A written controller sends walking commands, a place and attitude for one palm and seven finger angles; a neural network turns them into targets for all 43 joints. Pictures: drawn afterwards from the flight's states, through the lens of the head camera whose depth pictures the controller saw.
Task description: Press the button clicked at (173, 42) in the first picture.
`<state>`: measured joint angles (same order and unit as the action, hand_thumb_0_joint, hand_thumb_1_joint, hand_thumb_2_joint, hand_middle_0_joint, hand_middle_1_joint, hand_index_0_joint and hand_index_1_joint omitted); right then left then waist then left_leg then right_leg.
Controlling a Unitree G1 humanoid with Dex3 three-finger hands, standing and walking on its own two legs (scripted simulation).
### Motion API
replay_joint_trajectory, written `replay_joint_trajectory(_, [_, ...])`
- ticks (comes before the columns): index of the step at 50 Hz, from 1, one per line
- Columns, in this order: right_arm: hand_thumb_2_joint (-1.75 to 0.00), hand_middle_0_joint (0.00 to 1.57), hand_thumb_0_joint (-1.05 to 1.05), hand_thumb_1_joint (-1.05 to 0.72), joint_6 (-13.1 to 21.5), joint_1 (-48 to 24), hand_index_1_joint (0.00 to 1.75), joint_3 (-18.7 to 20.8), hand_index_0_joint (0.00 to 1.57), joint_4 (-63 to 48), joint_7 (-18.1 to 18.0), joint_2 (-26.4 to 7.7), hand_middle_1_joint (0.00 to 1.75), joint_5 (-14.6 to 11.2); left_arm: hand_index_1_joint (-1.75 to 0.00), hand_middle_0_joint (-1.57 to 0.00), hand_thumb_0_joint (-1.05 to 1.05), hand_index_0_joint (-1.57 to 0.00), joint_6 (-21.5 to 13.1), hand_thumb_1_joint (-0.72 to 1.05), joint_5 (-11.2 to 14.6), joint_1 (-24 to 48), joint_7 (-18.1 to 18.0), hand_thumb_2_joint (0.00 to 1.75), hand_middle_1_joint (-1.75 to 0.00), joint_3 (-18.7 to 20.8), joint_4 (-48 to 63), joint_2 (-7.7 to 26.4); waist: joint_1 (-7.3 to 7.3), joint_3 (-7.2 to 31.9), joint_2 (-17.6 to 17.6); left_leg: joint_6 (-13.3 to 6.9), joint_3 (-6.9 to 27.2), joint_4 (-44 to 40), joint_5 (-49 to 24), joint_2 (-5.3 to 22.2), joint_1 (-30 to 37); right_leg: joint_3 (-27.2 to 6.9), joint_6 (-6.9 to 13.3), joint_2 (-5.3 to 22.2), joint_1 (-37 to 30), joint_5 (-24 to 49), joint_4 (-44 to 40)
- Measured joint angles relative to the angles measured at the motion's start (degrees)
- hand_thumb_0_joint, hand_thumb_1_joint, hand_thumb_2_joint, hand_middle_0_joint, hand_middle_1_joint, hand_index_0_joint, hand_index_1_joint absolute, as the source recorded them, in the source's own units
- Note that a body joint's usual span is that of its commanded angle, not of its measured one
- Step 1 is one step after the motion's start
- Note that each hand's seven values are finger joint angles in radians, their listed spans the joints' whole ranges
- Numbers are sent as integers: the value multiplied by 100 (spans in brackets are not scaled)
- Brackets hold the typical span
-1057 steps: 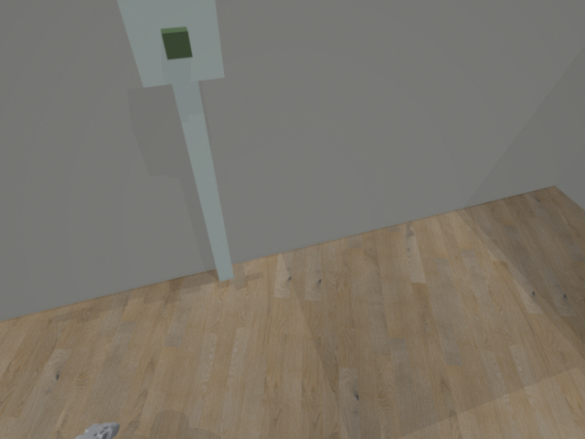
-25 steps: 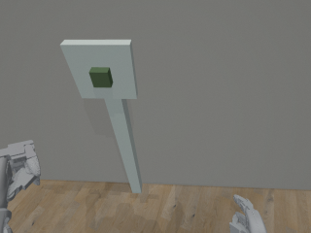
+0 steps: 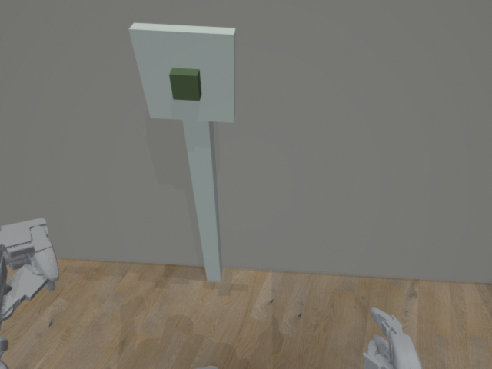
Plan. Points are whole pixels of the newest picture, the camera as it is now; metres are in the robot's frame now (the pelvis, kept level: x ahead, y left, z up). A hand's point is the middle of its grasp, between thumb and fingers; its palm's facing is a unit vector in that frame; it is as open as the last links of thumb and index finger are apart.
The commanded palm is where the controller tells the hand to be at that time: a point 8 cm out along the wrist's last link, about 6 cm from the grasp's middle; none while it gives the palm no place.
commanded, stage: step back with the hand held close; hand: left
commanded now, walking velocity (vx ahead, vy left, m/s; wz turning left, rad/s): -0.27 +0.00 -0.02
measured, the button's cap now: (186, 83) +0.56 +0.16 +0.19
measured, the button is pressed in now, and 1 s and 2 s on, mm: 0 0 0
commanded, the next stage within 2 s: stop stepping back and stand still in 0.38 s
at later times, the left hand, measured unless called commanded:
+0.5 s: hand out of the picture +0.09 +0.25 +0.18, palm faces +0.28 -0.87 -0.40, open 3.1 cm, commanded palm +0.03 +0.30 +0.19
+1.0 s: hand out of the picture -0.04 +0.31 +0.18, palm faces +0.43 -0.84 -0.34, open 3.1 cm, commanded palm -0.10 +0.35 +0.19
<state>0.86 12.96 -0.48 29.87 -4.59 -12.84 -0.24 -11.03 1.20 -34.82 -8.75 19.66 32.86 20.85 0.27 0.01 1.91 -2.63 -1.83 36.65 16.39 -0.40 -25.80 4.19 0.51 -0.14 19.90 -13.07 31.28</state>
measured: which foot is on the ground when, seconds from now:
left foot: down 0.00-0.72, up 0.74-0.96, down 0.98-1.00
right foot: down 0.00-0.12, up 0.14-0.44, down 0.46-0.98, up 1.00-1.00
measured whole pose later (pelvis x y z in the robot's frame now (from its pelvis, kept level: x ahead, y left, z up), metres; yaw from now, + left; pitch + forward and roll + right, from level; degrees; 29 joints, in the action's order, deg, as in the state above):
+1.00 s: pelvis -0.24 +0.07 +0.00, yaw -1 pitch +1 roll +0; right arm 6.8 16.9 1.0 36.9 -6.4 -14.0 1.1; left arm -10.5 1.0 -29.7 -10.3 20.3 31.9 20.7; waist -0.2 5.3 -3.0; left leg 0.7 -0.8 32.7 22.1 3.3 -13.9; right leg 5.9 1.8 2.8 23.5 -21.9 40.0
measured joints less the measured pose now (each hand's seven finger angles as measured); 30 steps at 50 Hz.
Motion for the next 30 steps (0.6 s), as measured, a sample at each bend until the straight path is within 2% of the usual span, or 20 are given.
replay_joint_trajectory(3, [-90,21,1,-90,49,28,30,-18,20,163,14,-9,30,40,-150,-131,2,-131,-66,89,-3,23,-81,90,-150,-29,196,4,31,-63,-120,93,88,350,272,-48,-53,-20,-57,60,109,345,105])
replay_joint_trajectory(5, [-90,21,1,-90,50,49,30,-30,20,273,-12,-1,30,58,-150,-131,2,-131,-91,89,-2,104,-108,90,-150,-43,257,33,-9,-99,-198,-4,54,269,-124,-57,-35,-13,-122,103,163,202,259])
replay_joint_trajectory(6, [-90,21,1,-90,60,71,30,-42,20,287,-35,-5,30,63,-150,-131,2,-131,-100,89,-8,149,-118,90,-150,-39,264,36,-18,-110,-194,-106,39,208,-384,-36,-34,-40,-129,70,224,-132,402])
replay_joint_trajectory(8, [-90,21,1,-90,148,113,30,-16,20,298,-70,29,30,108,-150,-131,2,-131,-111,89,-81,271,-122,90,-150,29,210,58,-98,-132,-77,-272,108,99,-748,37,-69,-257,-136,-164,490,-761,1417])
replay_joint_trajectory(10, [-90,21,1,-90,233,168,30,25,20,356,-50,150,30,134,-150,-131,2,-131,-139,89,-95,380,-109,90,-150,144,142,166,-171,-99,-9,-284,234,-148,-902,66,-66,-438,-113,-377,607,-1099,2507])
replay_joint_trajectory(12, [-90,21,1,-90,294,213,30,14,20,426,30,264,30,138,-150,-131,2,-131,-190,89,-67,363,-116,90,-150,282,175,272,-178,19,3,-255,289,-502,-1125,130,-73,-479,-103,-490,490,-1276,2981])
replay_joint_trajectory(15, [-90,21,1,-90,363,220,30,-27,20,486,153,389,30,133,-150,-131,2,-131,-241,89,26,157,-133,90,-150,380,324,306,-126,236,-35,-203,254,-1088,-1530,216,-102,-342,-62,-469,-35,-1523,2583])
replay_joint_trajectory(19, [-90,21,1,-90,487,64,30,-82,20,502,242,452,30,158,-150,-131,2,-131,-236,89,128,6,-51,90,-150,187,402,234,-46,426,-92,-65,159,-1837,-2031,214,-186,-109,69,-473,-981,-1841,961])
replay_joint_trajectory(21, [-90,21,1,-90,530,-95,30,-106,20,455,265,443,30,182,-150,-131,2,-131,-250,89,181,13,8,90,-150,110,426,261,6,410,-148,71,56,-2066,-2345,161,-287,-26,172,-465,-1459,-1604,-137])
replay_joint_trajectory(23, [-90,21,1,-90,530,-359,30,-157,20,393,270,434,30,176,-150,-131,2,-131,-338,89,223,33,40,90,-150,196,535,405,171,270,-413,170,-225,-1658,-2213,27,-623,-165,298,-219,-1710,-997,-986])
replay_joint_trajectory(25, [-89,21,1,-90,456,-547,30,-138,20,579,204,309,30,176,-150,-131,2,-131,-388,89,231,166,125,90,-150,40,459,337,184,62,-106,249,3,-798,-1246,117,-870,-155,128,-369,-1681,-957,-747])
replay_joint_trajectory(27, [-89,21,1,-90,395,-422,30,-140,20,716,149,301,30,140,-150,-131,2,-131,-387,89,231,121,183,90,-150,44,455,424,177,95,-103,318,100,-236,-739,48,-717,-226,-38,-336,-1723,-1124,-479])
replay_joint_trajectory(28, [-89,21,1,-90,359,-300,30,-149,20,721,130,306,30,108,-150,-131,2,-131,-351,89,234,57,203,90,-150,104,491,463,149,172,-159,269,94,-248,-926,9,-523,-269,-86,-288,-1722,-1230,-317])
replay_joint_trajectory(29, [-89,21,1,-90,334,-188,30,-146,20,685,100,295,30,81,-150,-131,2,-131,-281,89,254,29,221,90,-150,175,526,486,85,220,-193,135,69,-396,-1373,-32,-396,-267,-119,-245,-1703,-1351,-102])
replay_joint_trajectory(30, [-89,21,1,-90,332,-120,30,-125,20,661,60,283,30,58,-150,-131,1,-131,-203,89,276,89,232,90,-150,220,496,486,18,220,-222,-87,42,-428,-1569,-86,-329,-258,-128,-195,-1649,-1451,162])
